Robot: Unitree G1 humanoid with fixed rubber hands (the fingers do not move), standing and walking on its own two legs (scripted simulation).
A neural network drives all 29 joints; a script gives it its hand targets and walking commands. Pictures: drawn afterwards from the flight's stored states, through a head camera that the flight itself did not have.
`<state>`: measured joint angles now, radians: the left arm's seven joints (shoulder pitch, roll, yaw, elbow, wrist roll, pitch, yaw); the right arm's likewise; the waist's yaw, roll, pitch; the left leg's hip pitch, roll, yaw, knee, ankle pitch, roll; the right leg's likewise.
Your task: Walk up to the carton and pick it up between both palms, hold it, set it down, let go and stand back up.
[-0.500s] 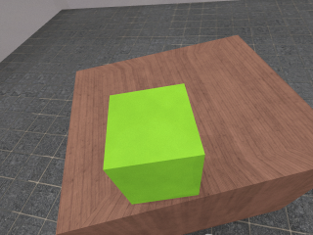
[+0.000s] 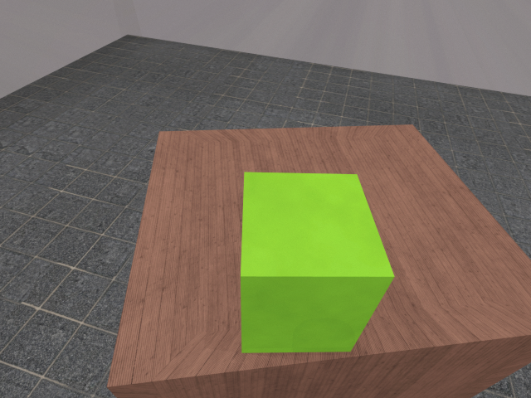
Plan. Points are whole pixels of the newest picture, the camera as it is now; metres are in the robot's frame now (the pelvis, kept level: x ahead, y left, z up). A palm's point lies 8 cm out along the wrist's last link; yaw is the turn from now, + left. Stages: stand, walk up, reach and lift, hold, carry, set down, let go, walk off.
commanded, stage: walk up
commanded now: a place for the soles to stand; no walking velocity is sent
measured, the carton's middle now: (298, 264) +0.36 -0.02 +0.00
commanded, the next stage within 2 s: none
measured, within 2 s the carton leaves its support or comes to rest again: neither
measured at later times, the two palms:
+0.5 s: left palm out of the picture +0.11 +0.24 -0.10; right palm out of the picture +0.02 -0.26 -0.12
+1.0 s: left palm out of the picture +0.12 +0.23 -0.10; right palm out of the picture +0.09 -0.27 -0.11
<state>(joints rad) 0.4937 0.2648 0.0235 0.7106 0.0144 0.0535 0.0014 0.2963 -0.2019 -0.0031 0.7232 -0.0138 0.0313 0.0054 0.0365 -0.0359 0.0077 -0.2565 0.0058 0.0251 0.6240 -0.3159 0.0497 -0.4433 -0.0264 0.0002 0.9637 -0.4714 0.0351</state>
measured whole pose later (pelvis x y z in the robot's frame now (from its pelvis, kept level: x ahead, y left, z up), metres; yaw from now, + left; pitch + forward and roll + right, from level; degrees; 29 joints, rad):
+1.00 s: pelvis +0.04 -0.01 +0.00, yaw -11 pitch -1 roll +1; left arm 0.41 0.23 -0.01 0.69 0.01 0.01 0.00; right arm 0.28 -0.28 0.01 0.71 -0.01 0.03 0.01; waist 0.02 0.03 0.05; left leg -0.18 0.06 0.17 0.56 -0.35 0.00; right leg -0.28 0.05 0.13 0.60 -0.29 -0.01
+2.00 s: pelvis -0.05 -0.07 -0.02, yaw -9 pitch -5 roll -1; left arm 0.13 0.28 0.05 0.70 0.02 0.08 -0.04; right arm 0.23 -0.37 -0.06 0.69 -0.02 0.04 -0.04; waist 0.01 0.05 0.25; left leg -0.42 0.13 -0.03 0.91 -0.49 -0.03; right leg -0.34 -0.02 0.00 0.76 -0.34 0.03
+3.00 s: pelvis -0.14 -0.02 +0.01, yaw +5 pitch -2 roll -2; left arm 0.40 0.23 0.01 0.76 0.04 -0.01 0.00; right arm 0.38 -0.26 -0.05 0.67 -0.03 0.00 0.02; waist 0.04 0.04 0.07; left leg -0.46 0.05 0.00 0.78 -0.35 -0.02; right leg -0.15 0.00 -0.02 0.49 -0.31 -0.01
